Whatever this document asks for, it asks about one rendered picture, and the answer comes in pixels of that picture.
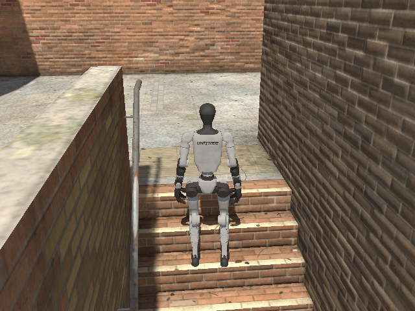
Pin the stairs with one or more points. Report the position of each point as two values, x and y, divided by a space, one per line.
265 271

